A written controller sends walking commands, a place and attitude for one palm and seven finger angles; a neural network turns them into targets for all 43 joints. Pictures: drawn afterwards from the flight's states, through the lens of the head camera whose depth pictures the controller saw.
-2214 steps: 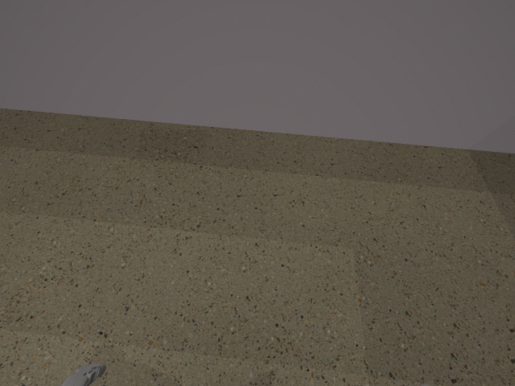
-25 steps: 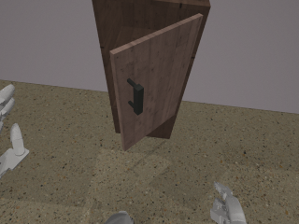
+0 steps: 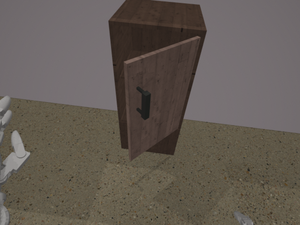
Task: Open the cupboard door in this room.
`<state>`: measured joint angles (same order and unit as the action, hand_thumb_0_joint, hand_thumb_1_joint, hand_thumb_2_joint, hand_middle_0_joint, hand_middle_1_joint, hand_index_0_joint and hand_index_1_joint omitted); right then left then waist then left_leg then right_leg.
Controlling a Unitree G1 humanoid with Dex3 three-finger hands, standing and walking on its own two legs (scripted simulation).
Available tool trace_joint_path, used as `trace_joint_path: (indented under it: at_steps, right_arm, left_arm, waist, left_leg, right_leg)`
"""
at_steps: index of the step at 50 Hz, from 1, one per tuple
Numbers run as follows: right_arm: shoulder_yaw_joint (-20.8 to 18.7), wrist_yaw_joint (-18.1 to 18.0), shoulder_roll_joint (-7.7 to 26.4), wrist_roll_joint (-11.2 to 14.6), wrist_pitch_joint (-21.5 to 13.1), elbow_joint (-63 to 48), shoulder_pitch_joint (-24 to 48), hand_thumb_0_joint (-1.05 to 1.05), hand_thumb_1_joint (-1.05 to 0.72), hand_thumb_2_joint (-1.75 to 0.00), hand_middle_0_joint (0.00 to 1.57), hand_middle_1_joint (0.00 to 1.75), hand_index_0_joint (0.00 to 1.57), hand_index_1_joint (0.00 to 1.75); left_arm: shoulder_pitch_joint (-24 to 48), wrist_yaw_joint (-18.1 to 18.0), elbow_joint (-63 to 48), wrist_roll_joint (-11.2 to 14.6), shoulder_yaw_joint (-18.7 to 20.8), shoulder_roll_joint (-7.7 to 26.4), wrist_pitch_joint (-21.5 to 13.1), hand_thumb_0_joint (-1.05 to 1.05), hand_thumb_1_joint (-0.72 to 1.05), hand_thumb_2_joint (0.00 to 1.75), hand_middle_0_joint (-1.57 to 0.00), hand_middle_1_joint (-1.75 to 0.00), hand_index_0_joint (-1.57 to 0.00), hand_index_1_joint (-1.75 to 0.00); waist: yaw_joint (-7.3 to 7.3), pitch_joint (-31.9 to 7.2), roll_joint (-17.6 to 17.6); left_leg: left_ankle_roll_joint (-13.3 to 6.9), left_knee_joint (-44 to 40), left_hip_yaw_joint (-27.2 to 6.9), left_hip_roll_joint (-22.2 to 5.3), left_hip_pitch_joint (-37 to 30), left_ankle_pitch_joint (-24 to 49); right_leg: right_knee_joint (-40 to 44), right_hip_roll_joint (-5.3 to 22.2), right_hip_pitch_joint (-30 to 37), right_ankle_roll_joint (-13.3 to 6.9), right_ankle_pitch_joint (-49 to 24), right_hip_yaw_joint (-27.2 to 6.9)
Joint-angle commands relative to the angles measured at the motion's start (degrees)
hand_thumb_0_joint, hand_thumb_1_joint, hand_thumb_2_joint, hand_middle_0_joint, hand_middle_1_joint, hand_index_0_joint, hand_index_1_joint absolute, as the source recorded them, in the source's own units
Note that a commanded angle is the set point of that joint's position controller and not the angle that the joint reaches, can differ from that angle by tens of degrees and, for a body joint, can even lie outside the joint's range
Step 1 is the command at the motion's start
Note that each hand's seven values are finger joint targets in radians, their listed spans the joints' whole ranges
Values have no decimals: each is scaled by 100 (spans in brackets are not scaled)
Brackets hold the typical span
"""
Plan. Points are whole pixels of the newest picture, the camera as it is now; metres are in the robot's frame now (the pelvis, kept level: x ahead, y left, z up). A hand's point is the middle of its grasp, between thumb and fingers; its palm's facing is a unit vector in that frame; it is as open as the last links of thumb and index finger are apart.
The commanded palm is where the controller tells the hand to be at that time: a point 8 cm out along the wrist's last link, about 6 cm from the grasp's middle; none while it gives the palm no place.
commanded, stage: stop stepping back and stand still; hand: left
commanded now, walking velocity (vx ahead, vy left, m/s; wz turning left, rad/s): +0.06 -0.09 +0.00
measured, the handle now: (142, 103) +0.55 +0.06 +0.01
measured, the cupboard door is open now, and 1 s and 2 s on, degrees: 47 47 47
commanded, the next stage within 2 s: let the arm hang, fingers relaxed in 0.18 s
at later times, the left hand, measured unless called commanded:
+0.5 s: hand out of the picture +0.13 +0.20 -0.12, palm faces +0.02 -0.97 -0.26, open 7.4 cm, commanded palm none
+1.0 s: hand out of the picture -0.02 +0.22 -0.15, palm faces +0.04 -0.96 -0.27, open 7.4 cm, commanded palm none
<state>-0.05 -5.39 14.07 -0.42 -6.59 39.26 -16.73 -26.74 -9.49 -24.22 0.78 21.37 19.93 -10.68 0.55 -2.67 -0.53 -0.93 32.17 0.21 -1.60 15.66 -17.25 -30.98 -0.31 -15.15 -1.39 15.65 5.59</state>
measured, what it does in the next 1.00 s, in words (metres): stands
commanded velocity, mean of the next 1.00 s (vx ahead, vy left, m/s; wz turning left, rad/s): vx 0.01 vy -0.01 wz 0.00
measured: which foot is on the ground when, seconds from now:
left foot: down 0.00-1.00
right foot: down 0.00-1.00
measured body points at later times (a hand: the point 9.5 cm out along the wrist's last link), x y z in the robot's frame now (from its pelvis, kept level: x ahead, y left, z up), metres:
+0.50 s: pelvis +0.00 +0.00 -0.01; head +0.00 -0.01 +0.44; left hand +0.12 +0.25 -0.10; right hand +0.11 -0.25 -0.14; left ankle +0.01 +0.12 -0.73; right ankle +0.01 -0.10 -0.73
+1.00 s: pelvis -0.02 +0.01 +0.01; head -0.01 -0.01 +0.46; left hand -0.02 +0.27 -0.13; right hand -0.01 -0.21 -0.16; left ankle +0.01 +0.12 -0.73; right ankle +0.01 -0.10 -0.73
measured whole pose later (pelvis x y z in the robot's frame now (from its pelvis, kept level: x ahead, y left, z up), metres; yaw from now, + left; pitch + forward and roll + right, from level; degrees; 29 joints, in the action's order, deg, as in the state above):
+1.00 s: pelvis -0.02 +0.01 +0.01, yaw +1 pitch -2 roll +0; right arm 0.6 -0.8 10.1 -1.1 0.6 63.8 -14.9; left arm -15.0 -1.0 64.9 -0.5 1.2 11.9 0.4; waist 0.0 2.5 2.5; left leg -1.2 23.7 0.9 1.0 11.7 -10.3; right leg -24.0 1.0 -11.2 -0.7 11.0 4.0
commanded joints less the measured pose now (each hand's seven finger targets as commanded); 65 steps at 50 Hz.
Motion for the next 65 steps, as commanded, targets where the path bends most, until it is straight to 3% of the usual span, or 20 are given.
trace_joint_path:
  at_steps: [1,4,6,9,11,13,14,15,16,18,19,21,23,25,28,30,37,45,53,65]
  right_arm:
    - [-171,4,487,-22,-496,-1089,771,0,-90,-90,20,30,20,30]
    - [-139,65,445,-37,-491,-1097,842,0,-90,-90,20,30,20,30]
    - [-155,85,505,-24,-529,-1093,837,0,-90,-90,20,30,20,30]
    - [-194,146,502,23,-472,-1073,775,0,-90,-90,20,30,20,30]
    - [-209,148,471,8,-412,-1028,781,0,-90,-90,20,30,20,30]
    - [-160,153,383,15,-351,-1008,784,0,-90,-90,20,30,20,30]
    - [-452,653,1066,-32,-362,377,881,0,-90,-90,20,30,20,30]
    - [-424,625,672,-9,-6,339,418,0,-90,-90,20,30,20,30]
    - [-400,584,679,-44,64,263,380,0,-90,-90,20,30,20,30]
    - [-269,546,761,-118,255,220,588,0,-90,-90,20,30,20,30]
    - [-244,528,860,-162,283,212,724,0,-90,-90,20,30,20,30]
    - [-225,509,833,-179,332,274,855,0,-90,-90,20,30,20,30]
    - [-195,483,709,-154,434,456,690,0,-90,-90,20,30,20,30]
    - [-160,469,553,-134,516,726,539,0,-90,-90,20,30,20,30]
    - [-84,445,454,-128,528,1071,589,0,-90,-90,20,30,20,30]
    - [-101,414,378,-137,563,1226,619,0,-90,-90,20,30,20,30]
    - [-127,393,411,-105,669,1747,227,0,-90,-90,20,30,20,30]
    - [-110,381,379,-89,629,2168,-21,0,-90,-90,20,30,20,30]
    - [-52,383,118,-100,654,2403,-110,0,-90,-90,20,30,20,30]
    - [-32,347,-76,-87,611,2497,-219,0,-90,-90,20,30,20,30]
  left_arm:
    - [-52,-130,-1563,60,1103,1572,-502,0,90,90,-20,-30,-20,-30]
    - [-74,-72,-1654,42,1005,1396,-442,0,90,90,-20,-30,-20,-30]
    - [-318,-55,-1429,77,1008,1359,-420,0,90,90,-20,-30,-20,-30]
    - [-526,-25,-1112,158,886,1184,-388,0,90,90,-20,-30,-20,-30]
    - [-628,-30,-957,196,968,1274,-357,0,90,90,-20,-30,-20,-30]
    - [-434,-33,-1003,189,904,1281,-333,0,90,90,-20,-30,-20,-30]
    - [289,766,3055,-429,-1419,304,615,0,90,90,-20,-30,-20,-30]
    - [236,884,3184,-332,-1378,-2,966,0,90,90,-20,-30,-20,-30]
    - [180,926,3178,-322,-1480,-155,1060,0,90,90,-20,-30,-20,-30]
    - [439,971,3608,-307,-1547,-204,1096,0,90,90,-20,-30,-20,-30]
    - [572,976,3907,-311,-1556,-155,1076,0,90,90,-20,-30,-20,-30]
    - [819,949,4565,-332,-1571,35,1034,0,90,90,-20,-30,-20,-30]
    - [980,907,5306,-305,-1621,176,1002,0,90,90,-20,-30,-20,-30]
    - [1146,879,5935,-242,-1725,187,1001,0,90,90,-20,-30,-20,-30]
    - [1122,842,6740,-178,-1842,1,1002,0,90,90,-20,-30,-20,-30]
    - [971,823,7147,-183,-1793,-168,1017,0,90,90,-20,-30,-20,-30]
    - [1211,862,8070,-160,-1895,-113,1037,0,90,90,-20,-30,-20,-30]
    - [1156,825,8598,-139,-1929,-150,1007,0,90,90,-20,-30,-20,-30]
    - [1039,787,8789,-140,-1967,-306,1049,0,90,90,-20,-30,-20,-30]
    - [922,763,8868,-137,-1965,-500,1021,0,90,90,-20,-30,-20,-30]
  waist:
    - [-94,-160,1271]
    - [-58,39,1025]
    - [-44,-82,718]
    - [23,-278,115]
    - [50,-218,-210]
    - [83,-125,-412]
    - [296,125,-205]
    - [256,-130,-115]
    - [216,-29,-77]
    - [-7,185,-121]
    - [-75,200,-301]
    - [-148,42,-892]
    - [-57,-163,-1176]
    - [42,-257,-655]
    - [-45,-291,849]
    - [-100,-159,1266]
    - [-33,561,411]
    - [-33,542,-231]
    - [-59,777,-57]
    - [-60,695,246]
  left_leg:
    - [-437,-1628,-1389,-1067,-164,-22]
    - [-419,-1582,-1161,-1094,178,782]
    - [-283,-1157,-679,-856,81,1258]
    - [-45,-585,-171,-346,317,647]
    - [12,-130,21,-103,173,243]
    - [31,47,45,5,115,106]
    - [21,977,-164,-293,351,787]
    - [44,599,-218,-265,-144,833]
    - [-45,267,-344,-346,-174,1324]
    - [-419,-397,-974,-725,765,1064]
    - [-511,-530,-1159,-799,945,1381]
    - [-349,-387,-894,-541,768,1801]
    - [-131,-11,-380,-111,225,1583]
    - [-36,-111,-242,-9,-229,1379]
    - [-97,-651,-499,-292,-298,1815]
    - [-110,-852,-538,-315,-117,1278]
    - [-92,-1334,-638,-355,103,38]
    - [-121,-1418,-562,-357,-207,349]
    - [-110,-1521,-514,-327,-120,201]
    - [-77,-1506,-471,-325,-157,531]
  right_leg:
    - [-249,-21,4,168,102,-382]
    - [-275,-17,299,193,267,-261]
    - [301,-5,596,157,-435,-283]
    - [577,336,843,-64,-995,-975]
    - [1075,722,404,-260,-549,-1574]
    - [1357,927,199,-340,-114,-1710]
    - [412,1406,-614,-454,-1421,-1248]
    - [231,1101,-872,-453,-1309,-1085]
    - [12,755,-912,-253,-1023,-760]
    - [-429,359,-569,-29,-27,-444]
    - [-512,279,-234,7,-259,-450]
    - [-134,460,186,-68,-972,-722]
    - [316,896,254,-269,-1813,-1118]
    - [503,1042,184,-364,-1890,-1167]
    - [451,690,512,-149,-1306,-890]
    - [713,626,671,-134,-812,-815]
    - [1303,623,409,-157,168,-777]
    - [1356,661,369,-126,132,-765]
    - [1326,653,225,-81,242,-762]
    - [1244,649,364,-76,-160,-757]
